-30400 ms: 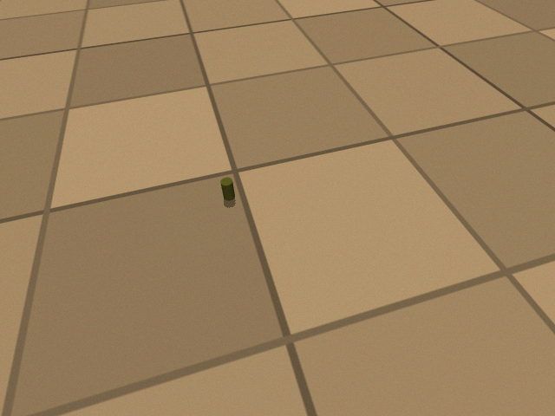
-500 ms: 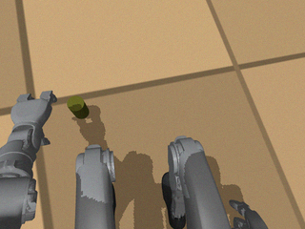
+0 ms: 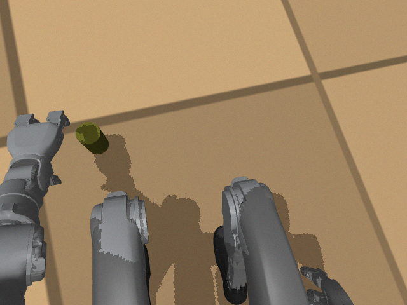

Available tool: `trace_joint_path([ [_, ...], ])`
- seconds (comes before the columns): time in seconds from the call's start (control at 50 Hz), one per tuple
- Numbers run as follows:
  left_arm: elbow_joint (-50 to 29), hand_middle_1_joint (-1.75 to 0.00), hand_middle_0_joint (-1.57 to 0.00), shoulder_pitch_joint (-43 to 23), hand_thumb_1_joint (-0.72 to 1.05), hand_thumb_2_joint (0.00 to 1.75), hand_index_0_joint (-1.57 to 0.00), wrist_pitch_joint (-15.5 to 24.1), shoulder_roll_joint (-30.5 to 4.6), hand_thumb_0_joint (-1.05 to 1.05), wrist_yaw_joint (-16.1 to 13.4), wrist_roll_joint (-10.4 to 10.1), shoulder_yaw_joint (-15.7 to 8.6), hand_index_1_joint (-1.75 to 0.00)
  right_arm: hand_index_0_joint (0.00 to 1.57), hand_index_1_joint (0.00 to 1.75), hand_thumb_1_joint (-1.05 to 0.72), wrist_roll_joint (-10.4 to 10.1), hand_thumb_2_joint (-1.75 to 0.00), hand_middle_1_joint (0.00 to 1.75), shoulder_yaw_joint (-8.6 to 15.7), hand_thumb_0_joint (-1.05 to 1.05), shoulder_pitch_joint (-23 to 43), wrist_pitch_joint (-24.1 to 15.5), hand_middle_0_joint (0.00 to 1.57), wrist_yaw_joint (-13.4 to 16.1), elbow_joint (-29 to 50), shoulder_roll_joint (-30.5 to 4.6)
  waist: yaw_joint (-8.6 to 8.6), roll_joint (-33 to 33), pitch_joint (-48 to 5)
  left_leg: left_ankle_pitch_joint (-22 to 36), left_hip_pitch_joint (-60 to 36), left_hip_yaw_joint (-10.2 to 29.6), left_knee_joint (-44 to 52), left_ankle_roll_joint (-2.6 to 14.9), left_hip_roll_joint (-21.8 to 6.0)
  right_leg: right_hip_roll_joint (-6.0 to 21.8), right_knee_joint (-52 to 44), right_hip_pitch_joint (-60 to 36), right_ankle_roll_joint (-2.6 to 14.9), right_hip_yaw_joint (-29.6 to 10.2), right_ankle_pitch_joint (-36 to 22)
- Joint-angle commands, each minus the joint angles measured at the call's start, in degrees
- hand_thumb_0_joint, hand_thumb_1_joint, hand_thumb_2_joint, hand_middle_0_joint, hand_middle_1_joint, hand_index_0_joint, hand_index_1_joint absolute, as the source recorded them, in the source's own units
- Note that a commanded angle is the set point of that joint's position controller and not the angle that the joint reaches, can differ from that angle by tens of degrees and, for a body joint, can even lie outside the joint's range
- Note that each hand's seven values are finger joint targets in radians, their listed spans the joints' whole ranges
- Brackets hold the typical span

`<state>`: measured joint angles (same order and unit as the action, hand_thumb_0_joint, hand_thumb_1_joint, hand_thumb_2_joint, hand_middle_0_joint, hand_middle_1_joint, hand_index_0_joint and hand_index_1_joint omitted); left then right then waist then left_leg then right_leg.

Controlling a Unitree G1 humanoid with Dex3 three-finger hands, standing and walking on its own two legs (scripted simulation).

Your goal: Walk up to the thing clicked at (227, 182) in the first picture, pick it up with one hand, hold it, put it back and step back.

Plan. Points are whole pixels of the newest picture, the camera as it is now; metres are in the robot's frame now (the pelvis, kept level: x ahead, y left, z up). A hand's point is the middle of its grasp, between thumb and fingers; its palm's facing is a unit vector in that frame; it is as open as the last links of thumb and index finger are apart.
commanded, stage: rise first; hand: left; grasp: from above
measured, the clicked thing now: (93, 139) +0.49 +0.23 -0.30
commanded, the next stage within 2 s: approach in 0.12 s
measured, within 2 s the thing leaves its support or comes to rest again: neither
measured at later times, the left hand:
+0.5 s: hand (74, 137) +0.46 +0.25 -0.19, palm faces -0.43 -0.03 -0.90, open 13.6 cm
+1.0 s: hand (74, 141) +0.45 +0.25 -0.20, palm faces -0.50 -0.08 -0.86, open 13.7 cm
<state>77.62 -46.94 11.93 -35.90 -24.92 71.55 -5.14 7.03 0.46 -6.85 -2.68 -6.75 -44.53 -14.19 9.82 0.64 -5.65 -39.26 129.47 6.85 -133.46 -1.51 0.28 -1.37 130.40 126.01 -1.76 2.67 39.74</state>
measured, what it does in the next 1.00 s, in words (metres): stands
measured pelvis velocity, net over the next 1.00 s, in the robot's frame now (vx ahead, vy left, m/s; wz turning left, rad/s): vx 0.00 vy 0.00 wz -0.03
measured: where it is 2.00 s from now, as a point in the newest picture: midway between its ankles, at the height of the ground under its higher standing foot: (186, 286)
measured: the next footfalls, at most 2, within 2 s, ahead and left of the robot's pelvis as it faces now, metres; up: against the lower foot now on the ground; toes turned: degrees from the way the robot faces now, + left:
none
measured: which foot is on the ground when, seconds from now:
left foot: down 0.00-1.00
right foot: down 0.00-1.00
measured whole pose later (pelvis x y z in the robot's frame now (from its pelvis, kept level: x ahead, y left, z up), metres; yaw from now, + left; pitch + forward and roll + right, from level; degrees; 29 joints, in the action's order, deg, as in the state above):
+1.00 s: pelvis +0.00 +0.00 -0.02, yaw -2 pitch +34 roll -7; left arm 80.8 -52.6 4.9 -36.9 -20.4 65.9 -3.9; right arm 6.3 -4.8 -12.3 -1.8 -9.5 -42.6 -15.1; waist 14.7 -1.3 -1.5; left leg -38.9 131.9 8.1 -136.4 -1.6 -0.2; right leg -2.3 132.3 128.5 -2.0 3.7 38.4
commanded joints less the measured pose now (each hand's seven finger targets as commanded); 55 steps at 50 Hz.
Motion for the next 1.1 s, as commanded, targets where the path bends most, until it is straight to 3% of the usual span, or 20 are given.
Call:
trace_joint_path([
  [0.0,-8.04,-0.92,-0.17,-16.97,-0.43,0.91,-0.17,-0.23,-13.55,0.00,-2.50,-0.88,-1.40,-0.91,0.20,0.30,-0.91,0.10,-0.90,0.30,4.53,0.00,-10.81,-0.72,0.20,0.86,1.10,-12.75,-0.17,-13.27,-38.42,9.22,-30.55,-5.28,13.64,3.29,0.51,-1.01,-13.62,-16.54,3.93,4.61,-11.69],
  [0.18,-6.34,-0.92,-0.18,-16.53,-0.42,0.90,-0.18,-0.58,-13.71,0.00,-2.82,-1.08,-1.61,-0.91,0.20,0.30,-0.91,0.48,-0.90,0.30,3.85,0.00,-11.50,-0.74,0.20,0.54,0.93,-12.89,0.48,-12.14,-37.87,10.66,-27.97,-5.90,11.72,3.72,0.62,-0.94,-13.62,-19.07,3.43,4.07,-13.86],
  [0.2,-5.63,-0.86,-0.19,-15.90,-0.50,0.98,-0.15,-0.71,-14.00,0.00,-2.80,-1.08,-1.97,-0.90,0.20,0.30,-0.91,0.48,-0.91,0.30,3.93,0.00,-11.60,-0.80,0.20,0.51,0.90,-13.00,0.32,-11.38,-37.71,10.55,-28.20,-5.78,11.78,3.72,0.56,-0.90,-13.64,-18.79,3.51,4.13,-13.71],
  [0.24,-6.28,-0.97,-0.14,-19.14,-0.44,0.90,-0.15,-0.62,-12.91,0.00,-2.92,-0.93,-0.57,-0.96,0.20,0.30,-0.91,0.52,-0.90,0.30,3.81,0.00,-11.64,-0.81,0.20,0.48,0.81,-13.11,1.34,-12.99,-37.66,9.63,-27.90,-5.74,11.76,3.60,0.53,-0.99,-13.24,-17.61,3.69,4.30,-12.98],
  [0.4,-2.56,-1.04,-0.10,-34.06,-0.48,0.94,-0.12,-1.66,-6.55,0.00,-4.62,-0.42,6.15,-1.02,0.20,0.30,-0.91,1.40,-0.90,0.30,2.32,0.00,-13.76,-2.00,0.20,0.59,-0.64,-14.50,7.28,-15.42,-36.59,6.85,-28.94,-4.21,11.30,3.11,0.11,-1.44,-13.07,-12.72,3.91,6.04,-10.74],
  [0.5,4.98,-1.05,-0.10,-38.98,-0.49,0.95,-0.11,-5.32,-8.63,0.00,-6.19,1.04,5.71,-1.03,0.20,0.30,-0.91,2.16,-0.90,0.30,0.56,0.00,-14.19,-2.38,0.20,0.23,-0.52,-15.42,8.82,-18.35,-35.15,7.22,-29.50,-3.45,11.64,2.58,-0.10,-1.17,-11.39,-11.19,4.19,6.78,-11.66],
  [0.56,6.21,-1.04,-0.10,-38.25,-0.49,0.94,-0.12,-8.17,-12.04,0.00,-6.47,1.41,3.46,-1.02,0.20,0.30,-0.91,2.20,-0.90,0.30,-0.50,0.00,-14.47,-2.10,0.20,-0.43,0.47,-15.84,7.43,-21.36,-38.58,10.91,-29.83,-4.56,11.44,2.52,0.12,-1.28,-10.87,-14.78,4.25,6.45,-15.19],
  [0.58,7.90,-1.04,-0.11,-36.80,-0.48,0.93,-0.13,-9.26,-11.66,0.00,-6.21,1.15,3.60,-1.02,0.20,0.30,-0.91,2.24,-0.90,0.30,-0.88,0.00,-14.20,-1.92,0.20,-0.84,0.92,-15.57,7.66,-20.23,-38.69,11.76,-29.03,-4.85,10.71,2.86,0.10,-1.57,-10.98,-16.10,4.16,6.36,-16.62],
  [0.6,7.31,-1.03,-0.11,-38.49,-0.48,0.94,-0.12,-9.99,-12.77,0.00,-6.07,0.72,3.02,-1.02,0.20,0.30,-0.91,1.90,-0.90,0.30,-0.99,0.00,-14.28,-1.91,0.20,-1.06,1.14,-15.91,7.80,-19.40,-39.06,11.29,-27.44,-4.96,10.53,3.22,0.16,-1.62,-11.20,-16.41,3.97,6.16,-16.37],
  [0.74,8.45,-1.02,-0.12,-28.75,-0.46,0.90,-0.14,-13.25,-15.79,0.00,-1.90,-3.50,1.41,-1.00,0.20,0.30,-0.91,0.33,-0.90,0.30,-2.30,0.00,-13.86,-0.67,0.20,-1.89,3.59,-15.13,5.86,-12.67,-37.45,10.35,-17.51,-5.97,9.41,4.79,0.27,-2.55,-12.62,-25.19,2.82,4.74,-15.98],
  [0.8,5.44,-1.05,-0.09,-25.06,-0.48,0.91,-0.11,-12.46,-15.21,0.00,0.46,-5.47,1.15,-1.03,0.20,0.30,-0.91,-0.22,-0.90,0.30,-2.05,0.00,-14.51,-0.13,0.20,-1.95,4.17,-14.59,5.40,-11.54,-36.64,10.66,-17.31,-5.79,9.32,4.84,0.23,-2.55,-12.78,-27.25,2.67,4.55,-16.29],
  [0.82,3.07,-1.06,-0.08,-24.92,-0.48,0.90,-0.11,-11.69,-16.64,0.00,1.11,-5.86,0.46,-1.03,0.20,0.30,-0.91,-0.67,-0.90,0.30,-1.62,0.00,-14.70,-0.03,0.20,-1.90,4.10,-14.93,4.89,-11.38,-36.84,9.96,-17.18,-5.45,9.70,4.74,0.31,-2.47,-12.67,-26.06,2.84,4.58,-15.03],
  [0.9,-4.06,-1.06,-0.10,-22.93,-0.47,0.90,-0.13,-7.68,-16.38,0.00,2.63,-6.57,-0.42,-1.03,0.20,0.30,-0.91,-0.63,-0.90,0.30,-0.78,0.00,-15.31,0.21,0.20,-1.82,3.84,-14.64,4.54,-11.87,-37.34,8.48,-18.47,-5.04,9.37,4.33,0.36,-2.30,-12.72,-25.62,3.09,4.65,-12.78],
  [0.92,-6.13,-1.06,-0.10,-23.22,-0.47,0.91,-0.12,-6.55,-15.11,0.00,2.84,-6.52,0.18,-1.03,0.20,0.30,-0.91,-0.69,-0.90,0.30,-0.24,0.00,-15.52,0.18,0.20,-1.69,3.48,-14.62,4.13,-13.16,-38.04,8.03,-20.24,-4.96,9.97,3.93,0.38,-2.24,-12.68,-24.47,3.40,4.90,-12.01],
  [1.0,-14.01,-1.05,-0.11,-25.02,-0.46,0.94,-0.14,-2.92,-11.24,0.00,1.75,-5.71,3.01,-1.03,0.20,0.30,-0.91,-0.86,-0.90,0.30,1.91,0.00,-16.00,-0.32,0.20,-1.04,2.75,-15.10,5.20,-15.69,-39.44,7.83,-25.87,-4.51,10.66,3.17,-0.02,-2.08,-13.14,-20.70,3.94,5.31,-12.38],
  [1.08,-8.20,-1.04,-0.12,-30.01,-0.45,0.97,-0.14,-1.98,-6.33,0.00,-0.59,-3.76,6.73,-1.02,0.20,0.30,-0.91,-0.17,-0.90,0.30,1.81,0.00,-16.32,-1.07,0.20,-0.26,0.41,-14.70,8.02,-15.41,-32.72,4.62,-26.00,-3.65,11.47,2.69,0.01,-1.83,-13.22,-13.13,4.32,6.39,-9.02],
])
